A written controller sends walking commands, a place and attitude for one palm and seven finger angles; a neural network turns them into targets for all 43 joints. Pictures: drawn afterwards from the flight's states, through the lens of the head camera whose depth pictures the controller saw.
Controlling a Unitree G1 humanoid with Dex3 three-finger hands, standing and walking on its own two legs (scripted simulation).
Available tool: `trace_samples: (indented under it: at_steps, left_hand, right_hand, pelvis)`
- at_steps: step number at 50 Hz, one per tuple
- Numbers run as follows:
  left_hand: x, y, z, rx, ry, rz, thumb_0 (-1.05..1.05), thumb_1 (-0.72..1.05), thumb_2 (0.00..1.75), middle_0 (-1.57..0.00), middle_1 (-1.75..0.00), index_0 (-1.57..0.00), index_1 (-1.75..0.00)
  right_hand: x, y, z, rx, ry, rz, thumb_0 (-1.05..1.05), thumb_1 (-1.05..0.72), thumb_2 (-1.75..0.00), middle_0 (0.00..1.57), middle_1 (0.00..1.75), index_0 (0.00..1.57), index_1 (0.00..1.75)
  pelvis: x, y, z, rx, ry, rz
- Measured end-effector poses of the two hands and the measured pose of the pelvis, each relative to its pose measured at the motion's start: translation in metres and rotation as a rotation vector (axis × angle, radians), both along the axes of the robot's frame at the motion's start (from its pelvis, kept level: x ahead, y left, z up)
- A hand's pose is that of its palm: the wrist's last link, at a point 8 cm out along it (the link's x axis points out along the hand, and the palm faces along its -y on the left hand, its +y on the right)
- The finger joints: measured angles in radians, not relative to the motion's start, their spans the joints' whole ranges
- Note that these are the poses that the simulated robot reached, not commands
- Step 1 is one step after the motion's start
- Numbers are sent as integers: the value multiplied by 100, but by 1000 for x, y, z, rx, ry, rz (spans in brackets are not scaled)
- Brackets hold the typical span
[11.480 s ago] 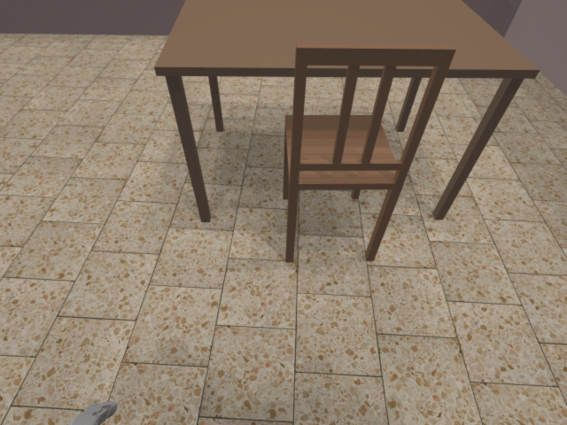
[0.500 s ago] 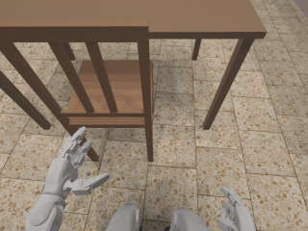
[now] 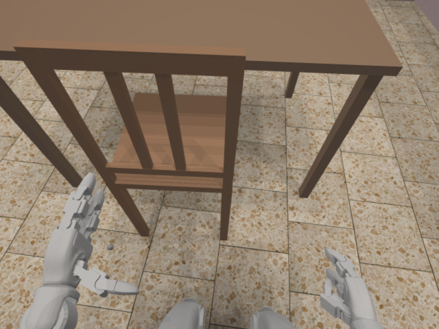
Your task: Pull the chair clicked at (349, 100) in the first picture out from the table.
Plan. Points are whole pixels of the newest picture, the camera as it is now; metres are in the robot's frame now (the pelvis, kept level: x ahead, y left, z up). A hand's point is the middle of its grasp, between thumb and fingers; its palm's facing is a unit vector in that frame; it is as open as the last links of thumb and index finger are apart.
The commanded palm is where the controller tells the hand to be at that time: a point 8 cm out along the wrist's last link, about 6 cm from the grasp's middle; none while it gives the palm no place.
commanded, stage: raise the hand toward the chair's back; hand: left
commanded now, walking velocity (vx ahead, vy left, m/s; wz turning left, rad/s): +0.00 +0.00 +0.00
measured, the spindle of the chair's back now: (133, 127) +0.52 +0.23 +0.02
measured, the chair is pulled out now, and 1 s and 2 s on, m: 0.00 0.00 0.00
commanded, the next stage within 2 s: aim the fingers beside a spindle in 0.76 s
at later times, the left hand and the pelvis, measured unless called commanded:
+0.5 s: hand (101, 241) +0.25 +0.21 +0.05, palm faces -0.01 -1.00 -0.04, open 16.9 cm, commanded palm +0.23 +0.27 +0.05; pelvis +0.00 +0.01 +0.01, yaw -1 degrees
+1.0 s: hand (104, 239) +0.25 +0.21 +0.04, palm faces +0.02 -1.00 -0.06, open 16.9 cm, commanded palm +0.24 +0.27 +0.04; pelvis +0.00 +0.00 +0.00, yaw +0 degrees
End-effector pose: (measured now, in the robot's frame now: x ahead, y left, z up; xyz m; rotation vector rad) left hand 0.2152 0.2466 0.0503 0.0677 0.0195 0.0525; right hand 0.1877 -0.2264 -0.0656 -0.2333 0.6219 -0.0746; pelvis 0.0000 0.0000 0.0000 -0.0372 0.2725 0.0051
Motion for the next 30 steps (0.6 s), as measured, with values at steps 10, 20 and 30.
trace_samples:
  at_steps: [10, 20, 30]
  left_hand:
    - [2, 11, 0, -15, 50, -28, -1, -49, 31, -6, -8, -6, -8]
    - [15, 23, -4, -17, 64, -53, -1, -50, 30, -5, -8, -6, -8]
    - [10, 22, 3, -4, 14, -16, -1, -50, 30, -6, -8, -6, -8]
  right_hand:
    - [-10, 10, 1, -7, 47, -3, 1, -90, -90, 20, 30, 21, 30]
    - [-31, -1, -4, -32, 107, -42, 2, -90, -90, 20, 30, 21, 30]
    - [-34, -6, 3, -46, 97, -47, 2, -90, -90, 20, 30, 21, 30]
  pelvis:
    - [3, 8, 6, -11, -9, 0]
    - [2, 13, 6, -14, -7, -3]
    - [2, 12, 8, -11, -11, -5]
